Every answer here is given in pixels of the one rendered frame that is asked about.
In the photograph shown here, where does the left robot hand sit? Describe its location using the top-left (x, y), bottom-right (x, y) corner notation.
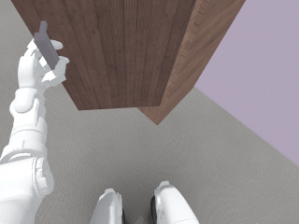
top-left (18, 39), bottom-right (70, 94)

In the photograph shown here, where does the robot right thigh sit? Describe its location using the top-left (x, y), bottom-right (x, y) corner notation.
top-left (154, 185), bottom-right (200, 224)

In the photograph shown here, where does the robot thigh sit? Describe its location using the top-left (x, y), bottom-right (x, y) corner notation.
top-left (90, 192), bottom-right (122, 224)
top-left (154, 185), bottom-right (200, 224)

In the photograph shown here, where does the left robot forearm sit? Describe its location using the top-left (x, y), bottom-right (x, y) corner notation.
top-left (0, 88), bottom-right (48, 165)

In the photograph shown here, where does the cupboard door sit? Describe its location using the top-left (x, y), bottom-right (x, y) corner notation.
top-left (10, 0), bottom-right (196, 111)

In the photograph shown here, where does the handle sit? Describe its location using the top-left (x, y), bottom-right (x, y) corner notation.
top-left (33, 21), bottom-right (66, 76)

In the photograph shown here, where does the robot left thigh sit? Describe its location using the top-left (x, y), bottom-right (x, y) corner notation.
top-left (90, 192), bottom-right (122, 224)

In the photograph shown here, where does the robot left upper arm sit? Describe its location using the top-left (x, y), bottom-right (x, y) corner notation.
top-left (0, 157), bottom-right (54, 224)

